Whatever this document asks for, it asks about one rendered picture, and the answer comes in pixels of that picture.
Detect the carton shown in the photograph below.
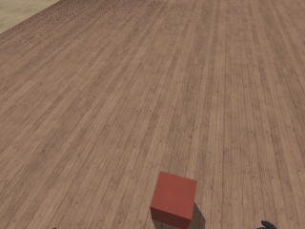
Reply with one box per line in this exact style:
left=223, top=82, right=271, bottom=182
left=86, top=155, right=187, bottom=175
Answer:
left=150, top=171, right=197, bottom=229

